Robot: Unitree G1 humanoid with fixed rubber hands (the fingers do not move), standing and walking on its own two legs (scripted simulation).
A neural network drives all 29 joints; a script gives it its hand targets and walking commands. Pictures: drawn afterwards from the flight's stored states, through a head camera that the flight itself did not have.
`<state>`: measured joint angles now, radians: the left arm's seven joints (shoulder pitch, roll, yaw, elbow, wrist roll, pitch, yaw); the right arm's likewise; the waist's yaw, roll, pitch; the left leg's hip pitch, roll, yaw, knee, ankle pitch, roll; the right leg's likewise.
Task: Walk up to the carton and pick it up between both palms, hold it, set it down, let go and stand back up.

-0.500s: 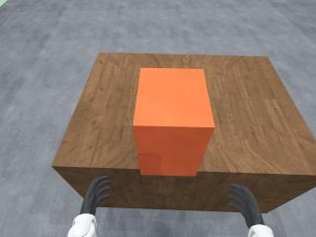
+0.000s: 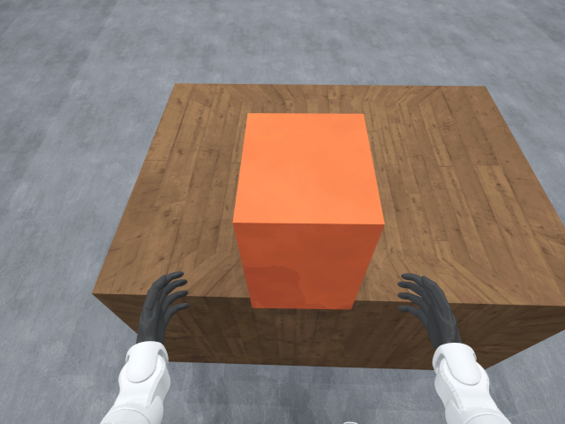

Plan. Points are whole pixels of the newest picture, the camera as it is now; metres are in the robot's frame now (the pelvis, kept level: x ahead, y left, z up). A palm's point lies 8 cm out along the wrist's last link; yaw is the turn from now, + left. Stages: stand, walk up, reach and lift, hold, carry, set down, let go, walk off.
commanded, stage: reach and lift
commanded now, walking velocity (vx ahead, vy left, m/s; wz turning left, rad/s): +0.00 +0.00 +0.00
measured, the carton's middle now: (303, 218) +0.46 +0.00 -0.04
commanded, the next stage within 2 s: none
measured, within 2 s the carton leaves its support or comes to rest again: neither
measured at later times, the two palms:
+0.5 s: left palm (160, 257) +0.35 +0.23 +0.00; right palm (432, 253) +0.36 -0.19 +0.01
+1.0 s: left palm (175, 191) +0.42 +0.20 +0.08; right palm (464, 187) +0.43 -0.23 +0.09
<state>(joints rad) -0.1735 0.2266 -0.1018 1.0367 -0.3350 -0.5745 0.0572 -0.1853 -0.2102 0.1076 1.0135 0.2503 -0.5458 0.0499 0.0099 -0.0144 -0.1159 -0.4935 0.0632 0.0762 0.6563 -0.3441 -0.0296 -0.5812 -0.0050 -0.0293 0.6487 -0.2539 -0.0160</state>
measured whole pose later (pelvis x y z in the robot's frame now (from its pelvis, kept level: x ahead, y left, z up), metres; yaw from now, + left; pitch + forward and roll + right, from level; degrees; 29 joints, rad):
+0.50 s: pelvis +0.00 +0.00 +0.01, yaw +0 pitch +18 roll +0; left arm -0.52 0.23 -0.04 1.21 -0.34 -0.50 0.04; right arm -0.54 -0.25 0.16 1.14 0.32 -0.42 0.00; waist 0.01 0.01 -0.22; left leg -0.60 0.07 0.06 0.58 -0.29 -0.03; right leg -0.66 0.00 -0.04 0.53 -0.18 -0.01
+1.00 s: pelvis -0.02 +0.00 +0.00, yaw +0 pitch +22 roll +0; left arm -0.97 0.25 -0.13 1.44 -0.42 -0.32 0.08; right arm -1.01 -0.37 0.22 1.42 0.45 -0.21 0.05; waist 0.01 0.02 -0.28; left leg -0.70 0.07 0.08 0.55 -0.23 -0.02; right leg -0.76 0.01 -0.03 0.48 -0.11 -0.01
